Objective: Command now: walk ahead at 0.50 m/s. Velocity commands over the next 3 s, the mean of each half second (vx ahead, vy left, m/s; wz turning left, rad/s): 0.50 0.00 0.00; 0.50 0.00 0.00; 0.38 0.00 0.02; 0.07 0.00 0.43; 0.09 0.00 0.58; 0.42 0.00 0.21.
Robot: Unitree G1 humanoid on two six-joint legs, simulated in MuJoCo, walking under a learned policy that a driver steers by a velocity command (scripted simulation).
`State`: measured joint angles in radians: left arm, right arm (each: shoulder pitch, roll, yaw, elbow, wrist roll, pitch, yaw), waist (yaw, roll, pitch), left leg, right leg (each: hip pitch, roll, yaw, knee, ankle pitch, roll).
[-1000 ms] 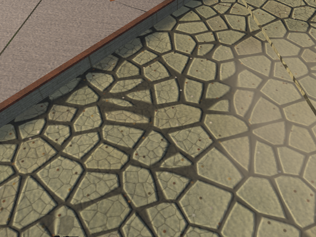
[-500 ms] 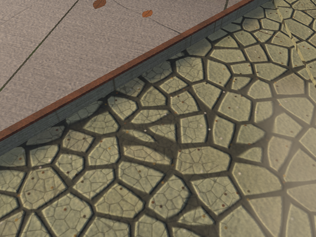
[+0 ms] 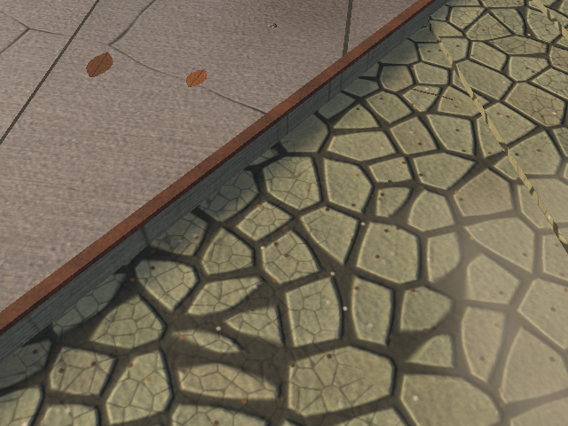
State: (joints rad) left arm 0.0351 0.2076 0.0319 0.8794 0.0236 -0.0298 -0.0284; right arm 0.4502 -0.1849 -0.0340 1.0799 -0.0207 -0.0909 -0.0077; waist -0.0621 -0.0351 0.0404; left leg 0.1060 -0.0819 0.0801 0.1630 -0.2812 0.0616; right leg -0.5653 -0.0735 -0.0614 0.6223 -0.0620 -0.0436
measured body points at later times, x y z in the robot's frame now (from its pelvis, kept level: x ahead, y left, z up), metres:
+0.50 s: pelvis +0.27 -0.03 +0.00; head +0.29 -0.04 +0.45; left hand +0.20 +0.20 -0.14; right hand +0.42 -0.26 -0.13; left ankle +0.43 +0.11 -0.69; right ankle +0.17 -0.10 -0.74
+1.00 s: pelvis +0.54 +0.01 +0.01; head +0.56 +0.02 +0.46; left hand +0.68 +0.24 -0.12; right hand +0.48 -0.23 -0.13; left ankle +0.47 +0.07 -0.74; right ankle +0.68 -0.15 -0.68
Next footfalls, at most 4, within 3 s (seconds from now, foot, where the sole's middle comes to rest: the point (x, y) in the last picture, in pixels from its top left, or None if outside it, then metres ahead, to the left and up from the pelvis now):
0.08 right None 0.21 -0.10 -0.77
0.62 left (250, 411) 0.51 0.08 -0.77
1.18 right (317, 294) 0.82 -0.11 -0.77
1.70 left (252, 271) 0.90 0.06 -0.77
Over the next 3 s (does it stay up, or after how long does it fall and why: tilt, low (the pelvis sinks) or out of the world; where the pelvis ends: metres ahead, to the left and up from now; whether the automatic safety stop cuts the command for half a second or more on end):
stays up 0.93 0.10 0.01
